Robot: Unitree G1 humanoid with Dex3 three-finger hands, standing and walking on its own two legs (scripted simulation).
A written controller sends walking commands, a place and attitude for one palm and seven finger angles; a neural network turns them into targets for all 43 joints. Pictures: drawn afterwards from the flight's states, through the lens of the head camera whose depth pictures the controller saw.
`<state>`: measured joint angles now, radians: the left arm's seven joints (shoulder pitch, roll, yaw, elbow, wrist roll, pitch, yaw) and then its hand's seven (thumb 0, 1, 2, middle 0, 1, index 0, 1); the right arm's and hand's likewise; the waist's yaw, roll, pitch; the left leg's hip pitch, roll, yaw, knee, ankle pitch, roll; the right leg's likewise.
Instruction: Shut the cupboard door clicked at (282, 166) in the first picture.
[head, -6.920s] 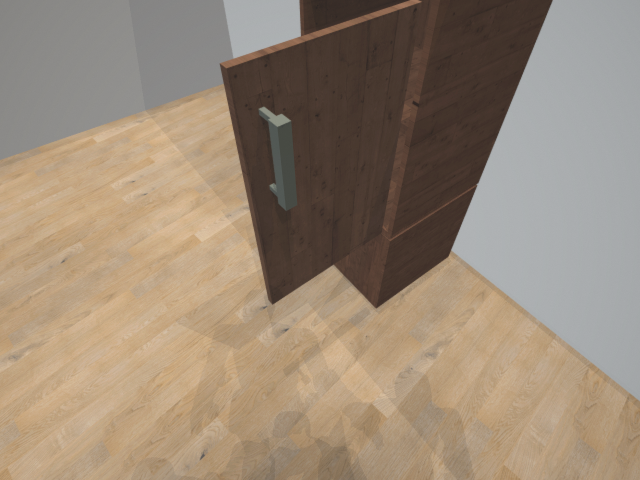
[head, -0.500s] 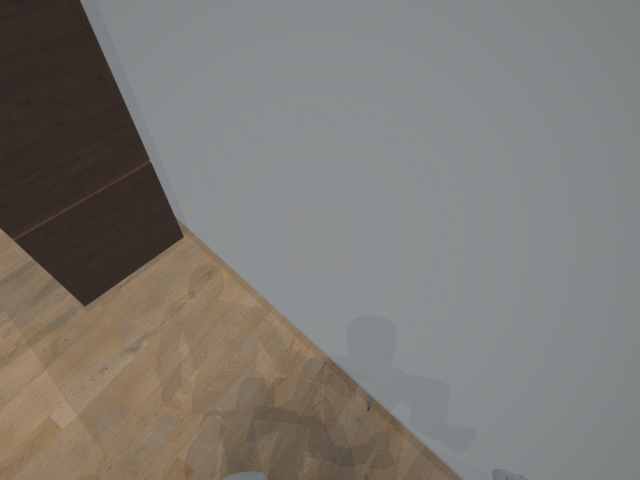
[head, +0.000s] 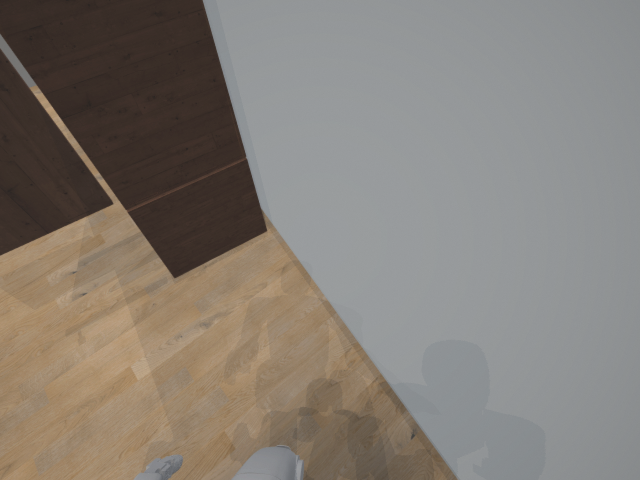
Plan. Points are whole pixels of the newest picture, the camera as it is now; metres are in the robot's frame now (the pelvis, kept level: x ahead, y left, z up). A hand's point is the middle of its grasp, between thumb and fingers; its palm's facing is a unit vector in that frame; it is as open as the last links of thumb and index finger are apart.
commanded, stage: turn to face it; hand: left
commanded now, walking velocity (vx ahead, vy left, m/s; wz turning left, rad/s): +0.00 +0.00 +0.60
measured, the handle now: out of the picture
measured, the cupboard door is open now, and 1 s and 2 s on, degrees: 91 91 91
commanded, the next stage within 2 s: take the last steps up to it in 0.86 s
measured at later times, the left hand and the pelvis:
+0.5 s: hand out of the picture +0.03 +0.25 -0.16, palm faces +0.33 -0.91 -0.26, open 7.4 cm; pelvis +0.01 +0.02 +0.00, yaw +18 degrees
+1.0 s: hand out of the picture -0.04 +0.17 -0.16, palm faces +0.54 -0.81 -0.24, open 7.3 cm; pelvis +0.04 -0.01 +0.00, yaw +32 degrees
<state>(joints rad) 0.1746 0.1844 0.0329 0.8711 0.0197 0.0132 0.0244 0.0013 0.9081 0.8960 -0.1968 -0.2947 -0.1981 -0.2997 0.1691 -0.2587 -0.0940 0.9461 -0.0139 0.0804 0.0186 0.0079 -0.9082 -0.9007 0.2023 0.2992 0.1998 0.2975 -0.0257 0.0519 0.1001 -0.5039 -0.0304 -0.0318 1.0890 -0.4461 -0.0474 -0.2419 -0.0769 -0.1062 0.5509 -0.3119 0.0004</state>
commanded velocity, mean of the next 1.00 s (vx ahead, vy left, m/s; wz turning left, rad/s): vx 0.02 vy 0.01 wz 0.44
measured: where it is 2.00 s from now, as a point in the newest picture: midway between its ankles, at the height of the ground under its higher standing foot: outside the picture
